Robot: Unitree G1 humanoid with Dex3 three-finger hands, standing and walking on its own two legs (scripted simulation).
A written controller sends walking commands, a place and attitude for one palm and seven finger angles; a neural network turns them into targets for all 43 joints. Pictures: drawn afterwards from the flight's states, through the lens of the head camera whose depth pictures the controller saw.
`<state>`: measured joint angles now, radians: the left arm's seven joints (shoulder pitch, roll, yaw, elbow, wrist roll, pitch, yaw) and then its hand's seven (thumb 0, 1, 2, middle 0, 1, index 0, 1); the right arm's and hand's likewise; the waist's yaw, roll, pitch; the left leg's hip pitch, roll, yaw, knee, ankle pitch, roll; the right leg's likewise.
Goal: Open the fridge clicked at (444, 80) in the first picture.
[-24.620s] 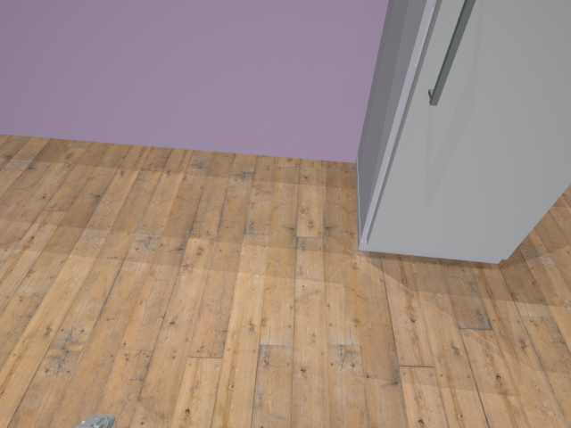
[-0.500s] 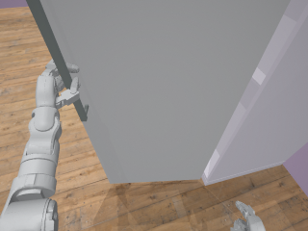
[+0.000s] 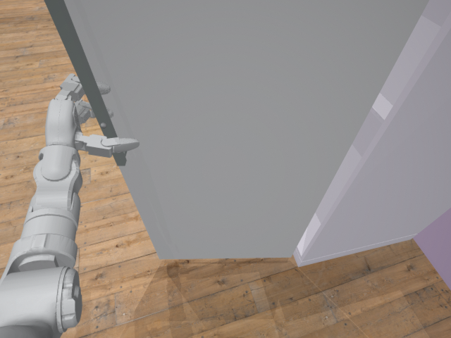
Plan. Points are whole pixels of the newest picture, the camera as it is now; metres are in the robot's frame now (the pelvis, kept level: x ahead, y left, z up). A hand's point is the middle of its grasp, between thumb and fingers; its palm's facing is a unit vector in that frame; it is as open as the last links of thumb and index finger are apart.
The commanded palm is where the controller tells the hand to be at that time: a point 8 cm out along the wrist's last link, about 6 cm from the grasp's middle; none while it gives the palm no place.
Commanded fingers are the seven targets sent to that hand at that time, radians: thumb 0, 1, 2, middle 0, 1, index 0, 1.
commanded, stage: loosen the grip on the handle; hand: left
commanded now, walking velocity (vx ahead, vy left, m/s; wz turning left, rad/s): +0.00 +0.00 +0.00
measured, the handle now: (93, 78) +0.48 +0.23 +0.21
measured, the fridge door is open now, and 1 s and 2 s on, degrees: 78 76 76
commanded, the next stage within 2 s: slip the hand off the handle in 0.24 s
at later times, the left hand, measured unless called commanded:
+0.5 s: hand (91, 127) +0.46 +0.26 +0.13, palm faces +0.23 -0.95 -0.22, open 14.6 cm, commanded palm +0.42 +0.30 +0.14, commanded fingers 0.00 -0.55 0.20 -0.25 -1.15 -0.25 -1.15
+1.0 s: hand (60, 128) +0.45 +0.31 +0.13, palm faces +0.22 -0.95 -0.22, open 14.7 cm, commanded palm +0.40 +0.35 +0.14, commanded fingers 0.00 -0.55 0.20 -0.25 -1.15 -0.25 -1.15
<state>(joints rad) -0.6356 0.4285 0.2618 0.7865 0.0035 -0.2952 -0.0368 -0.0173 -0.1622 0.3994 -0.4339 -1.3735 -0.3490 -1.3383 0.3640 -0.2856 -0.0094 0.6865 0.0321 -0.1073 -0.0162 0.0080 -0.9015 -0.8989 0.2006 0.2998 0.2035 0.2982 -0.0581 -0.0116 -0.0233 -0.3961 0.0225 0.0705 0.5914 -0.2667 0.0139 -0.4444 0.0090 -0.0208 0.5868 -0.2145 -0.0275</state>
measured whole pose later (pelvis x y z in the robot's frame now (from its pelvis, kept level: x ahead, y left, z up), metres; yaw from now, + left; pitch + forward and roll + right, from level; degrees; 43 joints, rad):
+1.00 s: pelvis +0.04 +0.03 -0.01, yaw +1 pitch +10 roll -1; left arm -0.56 0.51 0.41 0.77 -0.07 -0.34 -0.22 -0.02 -0.55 0.20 -0.25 -1.15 -0.26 -1.15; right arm 0.36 -0.27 0.00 0.66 0.01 -0.06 -0.04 0.01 -0.90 -0.90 0.20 0.30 0.20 0.30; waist -0.04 0.01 -0.09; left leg -0.52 0.01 0.05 0.73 -0.38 0.03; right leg -0.54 0.00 -0.04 0.67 -0.31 0.00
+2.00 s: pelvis +0.04 +0.01 +0.00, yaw +3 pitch +1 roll -1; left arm -0.08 0.44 0.42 0.21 -0.38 0.04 -0.45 -0.02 -0.55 0.20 -0.25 -1.15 -0.25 -1.15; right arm 0.25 -0.27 0.07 0.60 0.07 -0.25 -0.12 0.01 -0.90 -0.90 0.20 0.30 0.20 0.30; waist 0.04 0.05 -0.06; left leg -0.30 0.01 0.02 0.63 -0.35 0.01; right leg -0.32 0.00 -0.07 0.60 -0.30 -0.02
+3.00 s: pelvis +0.05 +0.01 +0.01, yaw +2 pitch -5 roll +0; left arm 0.43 0.34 0.33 -0.35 -0.06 -0.10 0.12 0.00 0.69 0.80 -0.21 -0.42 -0.22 -0.42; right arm 0.19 -0.23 0.02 0.66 -0.01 -0.16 -0.08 0.01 -0.90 -0.90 0.20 0.30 0.20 0.30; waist 0.08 0.05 0.01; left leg -0.08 0.00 0.03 0.43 -0.28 0.01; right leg -0.11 -0.01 -0.05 0.42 -0.24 -0.01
